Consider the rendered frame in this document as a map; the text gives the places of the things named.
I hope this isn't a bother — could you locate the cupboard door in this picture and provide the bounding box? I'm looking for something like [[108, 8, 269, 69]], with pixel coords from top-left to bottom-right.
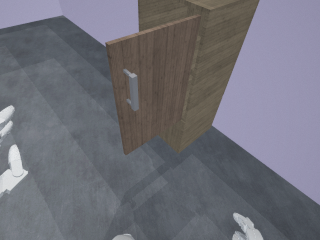
[[105, 14, 201, 155]]

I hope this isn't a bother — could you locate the handle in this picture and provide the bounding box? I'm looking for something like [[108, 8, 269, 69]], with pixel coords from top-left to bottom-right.
[[123, 68, 139, 111]]

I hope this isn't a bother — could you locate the robot left hand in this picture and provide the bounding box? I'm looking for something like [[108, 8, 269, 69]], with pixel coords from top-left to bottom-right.
[[0, 105, 28, 198]]

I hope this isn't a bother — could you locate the robot right hand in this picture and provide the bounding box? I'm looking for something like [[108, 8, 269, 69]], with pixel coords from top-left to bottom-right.
[[232, 213, 264, 240]]

